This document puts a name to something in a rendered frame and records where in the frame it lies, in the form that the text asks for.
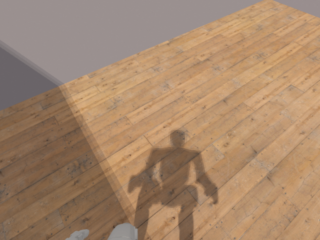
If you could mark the robot left hand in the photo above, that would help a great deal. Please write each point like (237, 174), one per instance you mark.
(79, 235)

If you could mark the robot left thigh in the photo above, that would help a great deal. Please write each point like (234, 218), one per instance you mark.
(124, 231)

